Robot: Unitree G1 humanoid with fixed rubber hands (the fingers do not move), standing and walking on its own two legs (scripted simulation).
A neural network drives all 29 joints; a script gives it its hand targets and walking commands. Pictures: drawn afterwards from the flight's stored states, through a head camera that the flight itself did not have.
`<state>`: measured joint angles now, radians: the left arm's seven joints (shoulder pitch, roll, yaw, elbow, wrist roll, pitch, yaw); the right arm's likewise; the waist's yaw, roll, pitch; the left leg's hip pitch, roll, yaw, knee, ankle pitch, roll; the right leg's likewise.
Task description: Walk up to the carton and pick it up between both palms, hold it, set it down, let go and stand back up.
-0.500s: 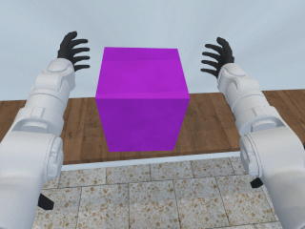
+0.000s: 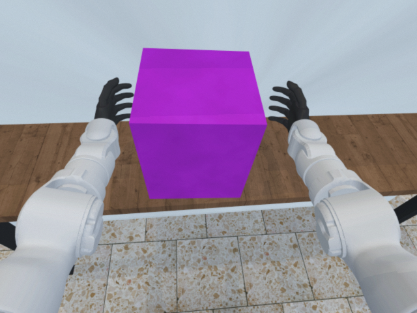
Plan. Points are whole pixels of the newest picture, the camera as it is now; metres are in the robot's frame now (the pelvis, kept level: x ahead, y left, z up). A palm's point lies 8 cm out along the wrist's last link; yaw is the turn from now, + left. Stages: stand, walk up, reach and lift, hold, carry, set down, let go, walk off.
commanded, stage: reach and lift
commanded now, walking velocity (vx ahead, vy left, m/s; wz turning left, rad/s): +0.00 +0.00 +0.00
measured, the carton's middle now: (196, 129) +0.47 +0.04 +0.06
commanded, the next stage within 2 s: none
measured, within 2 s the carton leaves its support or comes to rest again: neither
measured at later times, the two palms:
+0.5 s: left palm (120, 122) +0.45 +0.19 +0.09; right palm (274, 122) +0.47 -0.11 +0.10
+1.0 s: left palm (122, 130) +0.43 +0.18 +0.09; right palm (277, 133) +0.44 -0.12 +0.10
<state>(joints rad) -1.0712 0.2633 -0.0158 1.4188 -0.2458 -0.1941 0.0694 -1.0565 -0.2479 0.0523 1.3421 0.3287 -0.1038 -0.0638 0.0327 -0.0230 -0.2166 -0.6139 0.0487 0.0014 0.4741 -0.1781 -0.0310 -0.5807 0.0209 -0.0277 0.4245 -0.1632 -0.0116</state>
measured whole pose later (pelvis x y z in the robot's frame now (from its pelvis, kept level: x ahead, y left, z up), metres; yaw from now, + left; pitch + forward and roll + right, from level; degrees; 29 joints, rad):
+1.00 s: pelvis +0.02 +0.00 +0.01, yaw +0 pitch +6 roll +0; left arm -0.80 -0.06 0.55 0.87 0.39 -0.02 0.01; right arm -0.79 0.10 -0.65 0.91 -0.44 -0.15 -0.01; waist 0.05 -0.04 -0.01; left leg -0.25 0.04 0.04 0.32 -0.17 -0.02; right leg -0.23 0.00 -0.03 0.29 -0.16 0.00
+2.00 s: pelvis +0.02 +0.00 +0.02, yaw +1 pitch +7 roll +0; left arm -0.81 -0.06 0.55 0.88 0.40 -0.02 0.01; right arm -0.78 0.11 -0.65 0.90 -0.44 -0.18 -0.02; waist 0.04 -0.04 -0.02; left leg -0.27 0.04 0.07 0.29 -0.14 -0.01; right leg -0.24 -0.01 -0.07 0.27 -0.15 0.00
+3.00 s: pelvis +0.00 +0.00 +0.02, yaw +2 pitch +4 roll -1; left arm -0.81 0.04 0.32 0.96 0.17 0.00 0.11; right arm -0.84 -0.03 -0.27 1.13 -0.08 -0.24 -0.14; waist 0.01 -0.02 -0.09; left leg -0.26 0.05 0.07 0.31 -0.12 -0.01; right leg -0.21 0.00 -0.09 0.24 -0.11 -0.01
